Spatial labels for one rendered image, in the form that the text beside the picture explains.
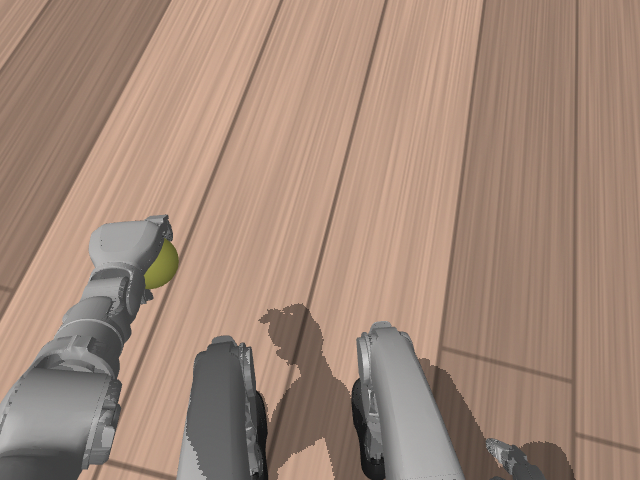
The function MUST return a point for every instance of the right robot hand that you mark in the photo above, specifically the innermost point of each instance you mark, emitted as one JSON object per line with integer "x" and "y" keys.
{"x": 514, "y": 461}

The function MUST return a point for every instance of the left robot hand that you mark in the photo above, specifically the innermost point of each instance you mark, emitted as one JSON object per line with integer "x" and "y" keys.
{"x": 137, "y": 243}

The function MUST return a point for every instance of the left robot foot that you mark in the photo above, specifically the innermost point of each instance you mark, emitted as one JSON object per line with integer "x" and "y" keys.
{"x": 261, "y": 437}

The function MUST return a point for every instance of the left robot arm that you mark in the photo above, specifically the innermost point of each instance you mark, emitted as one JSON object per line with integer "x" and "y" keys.
{"x": 61, "y": 415}

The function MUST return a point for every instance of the ball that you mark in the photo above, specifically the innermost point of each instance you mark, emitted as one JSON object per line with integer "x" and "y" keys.
{"x": 164, "y": 267}

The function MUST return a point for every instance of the right robot foot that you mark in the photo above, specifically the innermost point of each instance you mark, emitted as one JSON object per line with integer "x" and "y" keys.
{"x": 372, "y": 468}

